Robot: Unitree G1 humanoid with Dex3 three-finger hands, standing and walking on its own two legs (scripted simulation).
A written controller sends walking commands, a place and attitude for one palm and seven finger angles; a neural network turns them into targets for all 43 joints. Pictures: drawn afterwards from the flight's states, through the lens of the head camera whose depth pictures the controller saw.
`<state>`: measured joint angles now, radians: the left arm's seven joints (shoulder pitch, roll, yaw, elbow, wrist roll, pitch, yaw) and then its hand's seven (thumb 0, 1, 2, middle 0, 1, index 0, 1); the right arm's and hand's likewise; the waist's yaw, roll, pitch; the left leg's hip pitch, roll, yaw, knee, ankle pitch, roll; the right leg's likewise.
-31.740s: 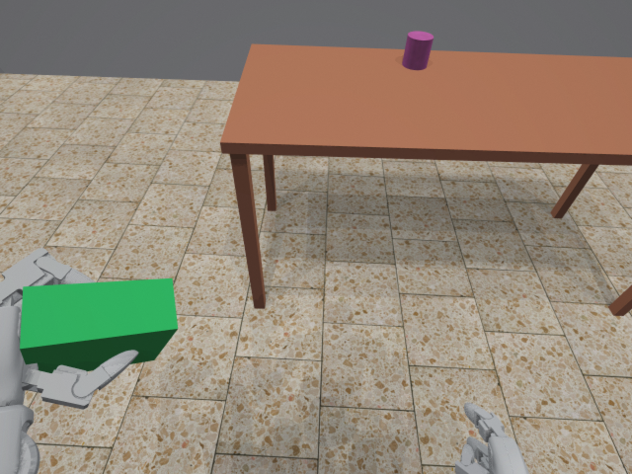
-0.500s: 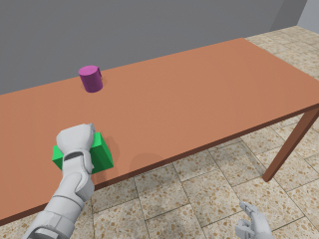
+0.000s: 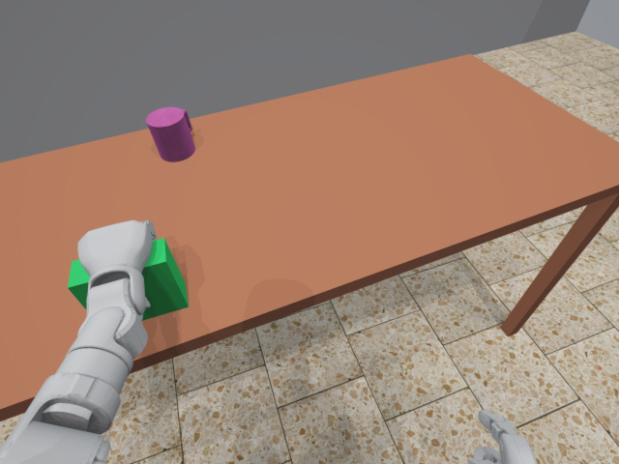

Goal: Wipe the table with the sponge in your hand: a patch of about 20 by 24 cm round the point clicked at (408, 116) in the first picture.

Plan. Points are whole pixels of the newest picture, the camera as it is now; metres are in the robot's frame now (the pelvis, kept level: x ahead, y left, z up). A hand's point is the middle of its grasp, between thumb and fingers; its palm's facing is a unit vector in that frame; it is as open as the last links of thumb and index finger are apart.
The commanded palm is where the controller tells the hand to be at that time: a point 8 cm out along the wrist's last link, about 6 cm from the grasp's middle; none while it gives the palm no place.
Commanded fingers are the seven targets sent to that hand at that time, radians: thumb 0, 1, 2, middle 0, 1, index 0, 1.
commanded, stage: wipe forward along the middle lane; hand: left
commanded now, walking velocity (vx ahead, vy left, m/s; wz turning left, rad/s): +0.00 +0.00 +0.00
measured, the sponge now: (138, 292) +0.33 +0.31 +0.01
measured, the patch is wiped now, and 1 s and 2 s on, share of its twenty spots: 1.00 1.00 1.00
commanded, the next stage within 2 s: slide back across to the first lane in 1.36 s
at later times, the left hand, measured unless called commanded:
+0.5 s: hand (136, 243) +0.40 +0.32 +0.04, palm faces -0.09 +0.03 -1.00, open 9.3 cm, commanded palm +0.39 +0.31 +0.08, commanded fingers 0.00 0.10 1.30 -1.20 -1.60 -1.20 -1.60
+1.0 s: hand (132, 222) +0.44 +0.35 +0.05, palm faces -0.09 +0.02 -1.00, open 9.3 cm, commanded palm +0.43 +0.34 +0.08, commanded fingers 0.00 0.10 1.30 -1.20 -1.60 -1.20 -1.60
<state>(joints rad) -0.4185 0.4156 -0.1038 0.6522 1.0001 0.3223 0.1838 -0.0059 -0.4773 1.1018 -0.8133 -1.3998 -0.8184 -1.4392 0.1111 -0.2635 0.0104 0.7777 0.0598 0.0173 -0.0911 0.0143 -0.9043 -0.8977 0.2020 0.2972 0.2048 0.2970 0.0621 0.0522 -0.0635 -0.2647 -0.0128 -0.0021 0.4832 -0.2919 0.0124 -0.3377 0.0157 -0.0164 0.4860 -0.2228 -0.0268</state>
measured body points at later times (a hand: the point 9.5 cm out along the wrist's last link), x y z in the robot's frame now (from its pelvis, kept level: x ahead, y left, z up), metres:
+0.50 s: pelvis -0.01 +0.00 -0.01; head +0.04 -0.01 +0.44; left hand +0.40 +0.31 +0.10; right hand +0.07 -0.27 -0.15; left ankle -0.03 +0.11 -0.74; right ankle +0.01 -0.10 -0.74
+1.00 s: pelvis -0.01 +0.02 -0.01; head +0.07 +0.01 +0.43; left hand +0.44 +0.34 +0.10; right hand +0.04 -0.26 -0.14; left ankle -0.03 +0.11 -0.74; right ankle +0.01 -0.10 -0.74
